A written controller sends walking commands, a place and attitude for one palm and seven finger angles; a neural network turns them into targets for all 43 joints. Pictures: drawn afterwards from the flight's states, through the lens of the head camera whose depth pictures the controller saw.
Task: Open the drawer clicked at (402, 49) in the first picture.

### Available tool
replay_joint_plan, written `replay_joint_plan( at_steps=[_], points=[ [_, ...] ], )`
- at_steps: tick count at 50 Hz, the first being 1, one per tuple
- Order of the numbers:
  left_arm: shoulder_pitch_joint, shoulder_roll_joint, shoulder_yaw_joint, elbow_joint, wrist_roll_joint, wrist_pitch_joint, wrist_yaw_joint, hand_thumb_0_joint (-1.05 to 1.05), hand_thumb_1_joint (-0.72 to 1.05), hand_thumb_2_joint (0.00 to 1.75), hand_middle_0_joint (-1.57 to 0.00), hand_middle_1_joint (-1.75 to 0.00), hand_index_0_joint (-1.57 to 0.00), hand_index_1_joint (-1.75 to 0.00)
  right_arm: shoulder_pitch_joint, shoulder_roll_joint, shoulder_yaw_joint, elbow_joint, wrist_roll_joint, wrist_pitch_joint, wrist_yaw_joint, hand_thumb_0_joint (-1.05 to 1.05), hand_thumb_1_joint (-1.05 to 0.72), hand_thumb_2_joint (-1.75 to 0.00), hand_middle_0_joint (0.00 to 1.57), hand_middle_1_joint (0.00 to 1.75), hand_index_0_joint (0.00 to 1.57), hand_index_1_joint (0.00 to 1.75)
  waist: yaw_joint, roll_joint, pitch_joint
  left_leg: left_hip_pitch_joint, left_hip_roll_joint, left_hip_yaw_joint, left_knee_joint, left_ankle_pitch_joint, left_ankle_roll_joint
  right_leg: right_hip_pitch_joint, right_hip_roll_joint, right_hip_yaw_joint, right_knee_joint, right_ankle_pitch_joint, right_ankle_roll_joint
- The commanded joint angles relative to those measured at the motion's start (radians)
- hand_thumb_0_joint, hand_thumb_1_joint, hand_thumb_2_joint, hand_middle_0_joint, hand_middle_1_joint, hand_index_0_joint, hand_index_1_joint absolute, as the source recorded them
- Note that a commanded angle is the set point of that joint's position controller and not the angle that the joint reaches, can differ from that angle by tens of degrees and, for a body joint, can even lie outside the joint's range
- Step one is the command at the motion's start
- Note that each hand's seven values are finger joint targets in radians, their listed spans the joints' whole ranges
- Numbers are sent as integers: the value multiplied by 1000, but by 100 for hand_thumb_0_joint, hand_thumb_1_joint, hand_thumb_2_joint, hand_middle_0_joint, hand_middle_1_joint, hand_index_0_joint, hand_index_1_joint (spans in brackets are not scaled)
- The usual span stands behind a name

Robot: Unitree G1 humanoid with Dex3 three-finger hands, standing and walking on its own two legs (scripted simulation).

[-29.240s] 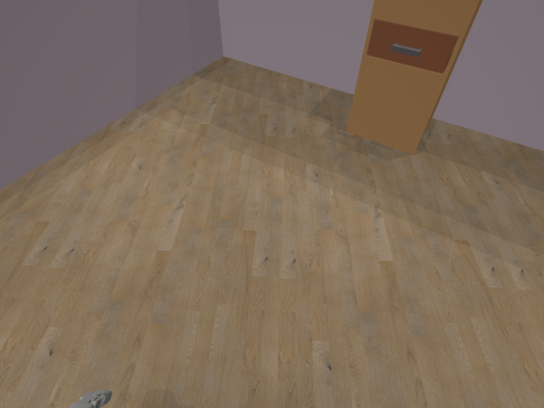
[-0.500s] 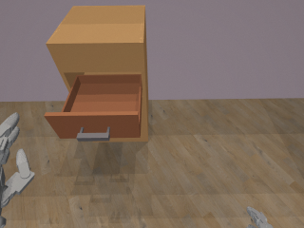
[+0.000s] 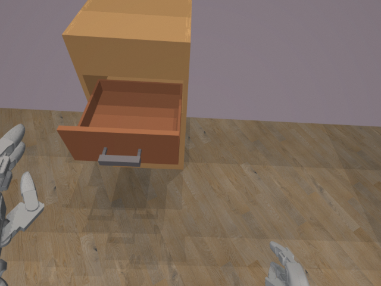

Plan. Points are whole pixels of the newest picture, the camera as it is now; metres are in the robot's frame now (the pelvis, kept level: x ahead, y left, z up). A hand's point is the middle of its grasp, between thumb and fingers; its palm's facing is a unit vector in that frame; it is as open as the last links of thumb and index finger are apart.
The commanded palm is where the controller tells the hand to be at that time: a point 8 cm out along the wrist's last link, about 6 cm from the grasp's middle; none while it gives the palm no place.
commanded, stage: stop stepping back and stand still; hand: left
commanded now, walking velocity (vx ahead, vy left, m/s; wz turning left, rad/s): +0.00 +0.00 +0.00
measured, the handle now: (121, 155) +0.53 +0.25 -0.19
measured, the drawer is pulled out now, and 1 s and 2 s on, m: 0.29 0.29 0.29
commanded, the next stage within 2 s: let the arm hang, fingers relaxed in 0.16 s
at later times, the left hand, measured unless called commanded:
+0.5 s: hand out of the picture +0.07 +0.18 -0.15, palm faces +0.02 -0.97 -0.23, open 7.4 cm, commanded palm none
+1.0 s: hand out of the picture -0.08 +0.18 -0.16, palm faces +0.03 -0.97 -0.23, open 7.4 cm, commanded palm none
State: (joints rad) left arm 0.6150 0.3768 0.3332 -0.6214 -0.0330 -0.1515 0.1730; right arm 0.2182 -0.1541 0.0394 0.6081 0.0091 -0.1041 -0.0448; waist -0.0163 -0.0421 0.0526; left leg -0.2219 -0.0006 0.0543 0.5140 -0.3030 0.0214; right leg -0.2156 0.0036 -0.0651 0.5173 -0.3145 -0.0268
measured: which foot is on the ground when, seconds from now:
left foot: down 0.00-1.00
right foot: down 0.00-1.00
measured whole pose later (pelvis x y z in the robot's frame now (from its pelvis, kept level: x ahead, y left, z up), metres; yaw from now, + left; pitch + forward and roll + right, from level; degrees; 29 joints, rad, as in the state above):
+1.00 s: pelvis -0.05 +0.00 +0.01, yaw +0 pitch -2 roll +0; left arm 0.33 0.16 0.01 1.14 0.01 0.02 0.03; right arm 0.34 -0.12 0.01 1.11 -0.02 0.03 -0.03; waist 0.00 0.03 0.06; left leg -0.19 0.01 0.06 0.41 -0.19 0.02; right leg -0.18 0.02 -0.07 0.40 -0.19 -0.04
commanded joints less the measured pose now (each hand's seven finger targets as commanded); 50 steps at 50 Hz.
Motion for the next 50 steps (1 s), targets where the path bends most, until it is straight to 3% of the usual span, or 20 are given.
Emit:
replay_joint_plan(
  at_steps=[1,4,9,12,13,14,15,16,17,19,20,22,25,26,30,32,33,39,44,50],
  points=[
    [95,173,167,-248,-17,-102,15,0,90,90,-20,-30,-20,-30,-96,-152,-72,-159,11,-45,4,0,-90,-90,20,30,20,30,-4,108,-206,-10,90,-76,-21,468,-2,211,-74,93,-68,534,-7],
    [152,166,183,-190,-31,-105,11,0,90,90,-20,-30,-20,-30,-95,-150,-79,-159,17,-14,5,0,-90,-90,20,30,20,30,-16,51,-230,-16,66,-55,-6,442,-14,241,-109,109,-69,674,-19],
    [162,160,185,-163,-34,-98,3,0,90,90,-20,-30,-20,-30,-122,-153,-89,-167,23,16,-3,0,-90,-90,20,30,20,30,-13,57,-200,37,85,-58,-64,516,-5,178,-69,64,-74,583,12],
    [153,149,161,-172,-31,-94,0,0,90,90,-20,-30,-20,-30,-127,-159,-90,-174,23,19,-7,0,-90,-90,20,30,20,30,-8,73,-182,35,87,-62,-85,479,-4,161,-60,62,-91,516,19],
    [-98,-16,-283,643,52,41,-120,0,90,90,-20,-30,-20,-30,-143,-244,-125,59,28,-56,72,0,-90,-90,20,30,20,30,-60,103,-85,46,100,-72,10,535,-20,-56,-100,10,45,450,-3],
    [-96,-53,-232,706,76,115,-140,0,90,90,-20,-30,-20,-30,-33,-242,-133,103,-8,-13,72,0,-90,-90,20,30,20,30,-27,95,-124,33,135,-87,-25,497,0,-74,-98,46,38,278,-3],
    [-84,-74,-234,708,78,142,-144,0,90,90,-20,-30,-20,-30,-11,-218,-120,84,-10,16,69,0,-90,-90,20,30,20,30,-24,92,-122,18,145,-103,-25,450,20,-85,-75,33,53,183,4],
    [-116,-80,-242,757,75,141,-148,0,90,90,-20,-30,-20,-30,-24,-203,-108,82,-16,29,66,0,-90,-90,20,30,20,30,-9,73,-133,-45,159,-130,-33,348,47,-68,-71,40,65,113,7],
    [-149,-67,-245,817,75,138,-154,0,90,90,-20,-30,-20,-30,-37,-194,-93,75,-20,41,63,0,-90,-90,20,30,20,30,5,21,-129,-89,148,-142,-32,276,56,-35,-76,53,43,124,6],
    [-188,-33,-251,939,78,130,-158,0,90,90,-20,-30,-20,-30,-36,-170,-82,71,-26,57,52,0,-90,-90,20,30,20,30,13,-175,-187,-50,68,-96,53,253,22,56,-150,134,-30,422,-27],
    [-216,-12,-249,1007,76,132,-157,0,90,90,-20,-30,-20,-30,-41,-172,-85,75,-26,70,47,0,-90,-90,20,30,20,30,15,-227,-186,-46,35,-81,68,181,9,72,-189,166,-45,552,-56],
    [-271,-9,-255,1139,67,143,-153,0,90,90,-20,-30,-20,-30,-41,-173,-84,116,-28,90,37,0,-90,-90,20,30,20,30,9,-187,-141,-11,26,-79,29,155,-1,60,-189,162,-56,604,-73],
    [-312,-27,-277,1295,55,155,-147,0,90,90,-20,-30,-20,-30,-29,-155,-63,194,-30,101,29,0,-90,-90,20,30,20,30,9,103,-64,41,73,-97,-65,303,6,13,-120,126,-86,351,-30],
    [-307,-32,-283,1346,51,156,-146,0,90,90,-20,-30,-20,-30,-28,-150,-58,217,-28,101,26,0,-90,-90,20,30,20,30,15,157,-44,33,80,-104,-85,301,11,19,-105,121,-108,275,-24],
    [-272,-68,-283,1498,49,156,-146,0,90,90,-20,-30,-20,-30,16,-117,-53,292,-27,110,14,0,-90,-90,20,30,20,30,21,234,-16,13,84,-109,-126,169,15,52,-93,117,-186,160,-27],
    [-274,-72,-293,1550,45,154,-149,0,90,90,-20,-30,-20,-30,41,-112,-52,323,-25,115,13,0,-90,-90,20,30,20,30,18,200,-8,5,82,-110,-143,92,12,52,-93,123,-214,104,-31],
    [-275,-78,-293,1569,49,155,-149,0,90,90,-20,-30,-20,-30,57,-106,-57,331,-23,117,12,0,-90,-90,20,30,20,30,15,128,4,14,90,-118,-150,83,15,34,-91,117,-224,81,-30],
    [-262,-101,-306,1671,45,152,-147,0,90,90,-20,-30,-20,-30,127,-99,-53,410,-24,116,9,0,-90,-90,20,30,20,30,11,47,16,28,91,-114,-182,44,20,13,-97,119,-253,10,-29],
    [-249,-116,-308,1716,44,153,-142,0,90,90,-20,-30,-20,-30,167,-81,-51,455,-26,118,8,0,-90,-90,20,30,20,30,10,11,60,18,89,-108,-194,19,21,-29,-94,122,-256,-38,-28],
    [-238,-130,-306,1735,45,155,-137,0,90,90,-20,-30,-20,-30,202,-50,-50,490,-28,117,8,0,-90,-90,20,30,20,30,12,22,81,-9,81,-103,-197,-3,20,-49,-89,131,-247,-63,-29]
  ],
)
